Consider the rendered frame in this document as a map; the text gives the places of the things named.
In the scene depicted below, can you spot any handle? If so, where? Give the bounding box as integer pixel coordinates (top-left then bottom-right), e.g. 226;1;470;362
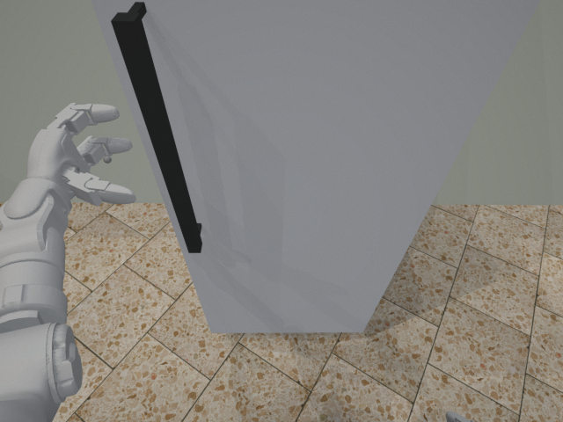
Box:
111;2;202;253

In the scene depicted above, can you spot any left robot hand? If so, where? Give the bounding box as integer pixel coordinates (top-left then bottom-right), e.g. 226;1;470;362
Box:
26;103;136;206

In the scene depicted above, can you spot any fridge door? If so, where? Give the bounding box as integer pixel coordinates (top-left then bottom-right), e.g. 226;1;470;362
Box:
91;0;540;333

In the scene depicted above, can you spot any left robot upper arm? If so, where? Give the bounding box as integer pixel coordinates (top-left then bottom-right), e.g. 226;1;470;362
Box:
0;322;83;422

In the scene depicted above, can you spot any left robot forearm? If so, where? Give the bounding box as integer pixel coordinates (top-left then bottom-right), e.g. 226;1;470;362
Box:
0;178;72;333

